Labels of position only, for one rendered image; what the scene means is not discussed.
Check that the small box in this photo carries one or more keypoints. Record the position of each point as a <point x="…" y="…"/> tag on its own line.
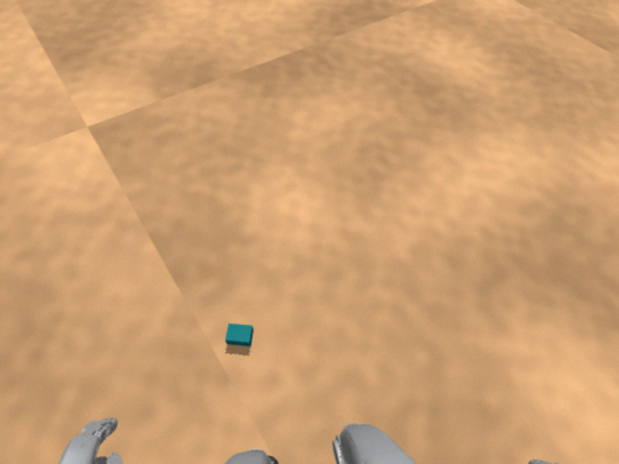
<point x="239" y="334"/>

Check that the left robot hand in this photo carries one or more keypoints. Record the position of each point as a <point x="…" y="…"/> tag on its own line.
<point x="83" y="449"/>

